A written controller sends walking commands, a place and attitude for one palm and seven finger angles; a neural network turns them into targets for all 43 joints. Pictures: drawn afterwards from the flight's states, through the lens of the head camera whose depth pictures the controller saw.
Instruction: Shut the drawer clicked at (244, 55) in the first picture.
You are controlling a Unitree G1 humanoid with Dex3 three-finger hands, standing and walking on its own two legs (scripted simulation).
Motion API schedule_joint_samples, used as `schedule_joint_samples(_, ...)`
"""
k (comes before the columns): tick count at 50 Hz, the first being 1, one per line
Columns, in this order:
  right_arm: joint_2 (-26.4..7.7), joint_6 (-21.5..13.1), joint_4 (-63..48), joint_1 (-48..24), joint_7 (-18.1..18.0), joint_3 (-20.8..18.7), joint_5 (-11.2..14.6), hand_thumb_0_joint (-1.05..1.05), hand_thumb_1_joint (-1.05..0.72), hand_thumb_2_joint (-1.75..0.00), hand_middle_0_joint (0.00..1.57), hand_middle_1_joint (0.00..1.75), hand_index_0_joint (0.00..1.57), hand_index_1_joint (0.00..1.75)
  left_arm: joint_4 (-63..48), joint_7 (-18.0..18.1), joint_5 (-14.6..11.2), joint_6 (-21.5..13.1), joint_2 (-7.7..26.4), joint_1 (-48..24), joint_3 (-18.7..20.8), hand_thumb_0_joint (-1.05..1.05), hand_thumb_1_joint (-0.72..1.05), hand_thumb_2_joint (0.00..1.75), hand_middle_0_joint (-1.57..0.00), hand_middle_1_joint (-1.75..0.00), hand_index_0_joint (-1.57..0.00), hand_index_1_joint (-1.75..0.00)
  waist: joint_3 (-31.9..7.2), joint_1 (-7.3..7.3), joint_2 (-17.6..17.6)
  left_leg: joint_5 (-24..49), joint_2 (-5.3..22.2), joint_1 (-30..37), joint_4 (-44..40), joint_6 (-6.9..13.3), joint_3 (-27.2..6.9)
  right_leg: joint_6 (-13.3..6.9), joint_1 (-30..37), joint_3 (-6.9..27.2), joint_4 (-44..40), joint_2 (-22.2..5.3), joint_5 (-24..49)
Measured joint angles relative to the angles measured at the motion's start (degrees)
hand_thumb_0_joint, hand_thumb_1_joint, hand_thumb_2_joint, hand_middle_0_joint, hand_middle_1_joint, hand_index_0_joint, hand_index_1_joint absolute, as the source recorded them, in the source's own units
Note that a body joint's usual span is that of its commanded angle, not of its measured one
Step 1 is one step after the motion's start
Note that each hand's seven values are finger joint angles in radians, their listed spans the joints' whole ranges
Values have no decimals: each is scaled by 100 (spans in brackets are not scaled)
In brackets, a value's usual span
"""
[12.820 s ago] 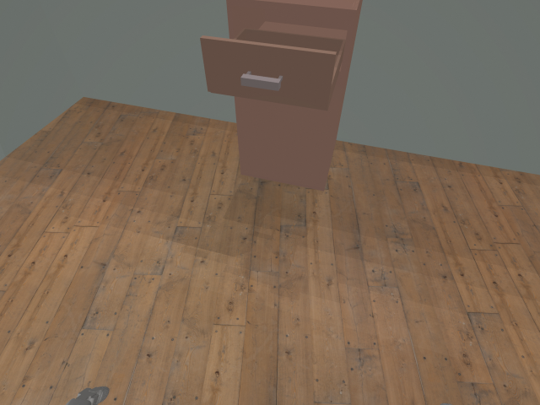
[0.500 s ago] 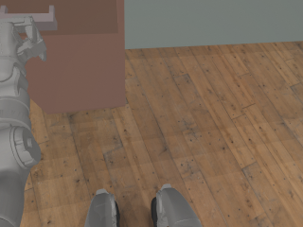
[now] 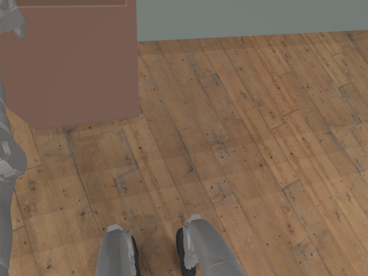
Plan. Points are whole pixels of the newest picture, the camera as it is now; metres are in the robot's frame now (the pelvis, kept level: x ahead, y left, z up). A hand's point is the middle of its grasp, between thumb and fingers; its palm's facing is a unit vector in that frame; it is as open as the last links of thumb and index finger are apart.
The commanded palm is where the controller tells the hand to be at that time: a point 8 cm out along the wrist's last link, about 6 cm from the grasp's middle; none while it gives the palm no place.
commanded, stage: push the drawer shut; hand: left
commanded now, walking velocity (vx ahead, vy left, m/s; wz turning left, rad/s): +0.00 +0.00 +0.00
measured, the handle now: out of the picture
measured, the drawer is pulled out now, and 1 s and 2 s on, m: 0.00 0.00 0.00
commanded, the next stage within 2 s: pull the fist back off the drawer in 0.16 s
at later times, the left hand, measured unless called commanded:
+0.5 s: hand (11, 10) +0.60 +0.21 +0.08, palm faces +0.06 -1.00 -0.04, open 3.2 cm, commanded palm +0.60 +0.22 +0.09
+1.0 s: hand (19, 20) +0.58 +0.20 +0.08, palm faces +0.09 -1.00 -0.02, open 3.3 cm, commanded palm +0.55 +0.23 +0.09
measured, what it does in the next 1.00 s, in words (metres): stands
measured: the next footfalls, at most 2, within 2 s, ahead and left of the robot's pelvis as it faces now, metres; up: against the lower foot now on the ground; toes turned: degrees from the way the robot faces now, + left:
none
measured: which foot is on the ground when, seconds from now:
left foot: down 0.00-1.00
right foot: down 0.00-1.00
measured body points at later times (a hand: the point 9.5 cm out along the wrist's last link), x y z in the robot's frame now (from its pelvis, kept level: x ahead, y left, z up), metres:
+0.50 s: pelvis -0.02 +0.00 -0.01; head +0.19 +0.05 +0.38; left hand +0.59 +0.27 +0.09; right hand -0.08 -0.25 -0.09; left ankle +0.03 +0.10 -0.63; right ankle +0.01 -0.13 -0.63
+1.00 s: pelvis +0.02 +0.00 +0.02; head +0.19 +0.03 +0.43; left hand +0.57 +0.26 +0.08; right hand -0.02 -0.25 -0.08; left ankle +0.03 +0.10 -0.63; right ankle +0.01 -0.13 -0.63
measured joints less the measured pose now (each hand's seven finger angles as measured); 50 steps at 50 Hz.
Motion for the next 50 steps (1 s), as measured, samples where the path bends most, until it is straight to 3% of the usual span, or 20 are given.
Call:
schedule_joint_samples(16,-36,-276,42,-85,-122,147,5,0,-90,-90,21,30,20,30,242,-19,75,278,520,-686,-424,5,70,96,-139,-160,-140,-160,37,-235,-28,93,11,-528,285,-21,-199,-49,-430,-171,220,27,73)
schedule_joint_samples(26,-30,-347,-34,-4,-113,193,2,0,-90,-90,21,30,20,30,178,-30,162,465,576,-758,-332,5,72,94,-139,-160,-140,-160,80,-283,-1,132,17,-604,322,22,-168,-16,-511,-135,239,30,138)
schedule_joint_samples(37,47,-243,-79,117,23,103,7,0,-90,-90,21,30,20,30,-390,111,-19,472,107,-110,-85,4,80,92,-139,-160,-140,-160,40,-120,34,108,7,-292,109,62,-8,39,-270,13,55,16,150)
schedule_joint_samples(50,0,-40,-179,1,127,-113,71,1,-90,-90,21,30,20,30,-917,252,-303,45,-737,1225,172,2,89,90,-139,-160,-140,-160,-130,227,18,-40,10,658,-398,27,201,54,557,203,-376,28,27)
